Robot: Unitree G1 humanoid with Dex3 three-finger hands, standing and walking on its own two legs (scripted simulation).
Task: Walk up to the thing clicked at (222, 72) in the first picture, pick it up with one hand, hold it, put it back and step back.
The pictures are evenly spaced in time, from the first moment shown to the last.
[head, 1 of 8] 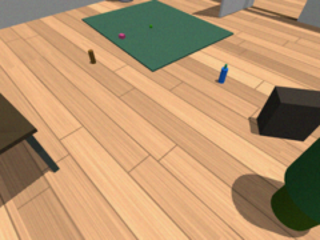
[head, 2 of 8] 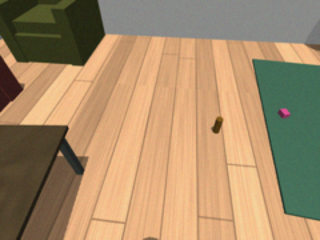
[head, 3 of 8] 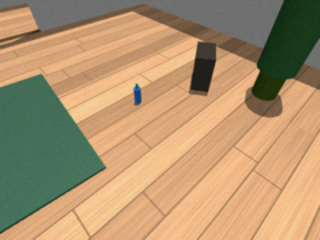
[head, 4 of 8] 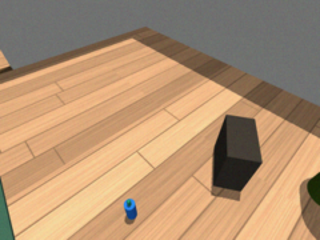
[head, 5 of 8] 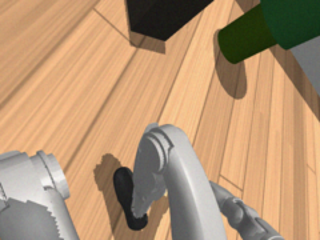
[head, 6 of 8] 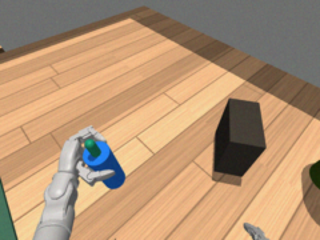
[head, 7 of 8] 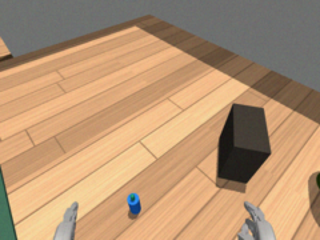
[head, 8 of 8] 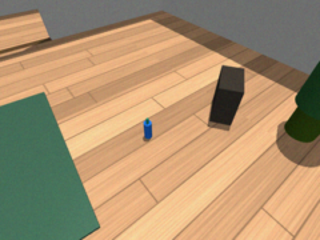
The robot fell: no
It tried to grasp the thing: yes
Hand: left
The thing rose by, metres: 0.66
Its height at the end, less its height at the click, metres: +0.00
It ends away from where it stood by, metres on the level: 0.03
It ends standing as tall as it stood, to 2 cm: yes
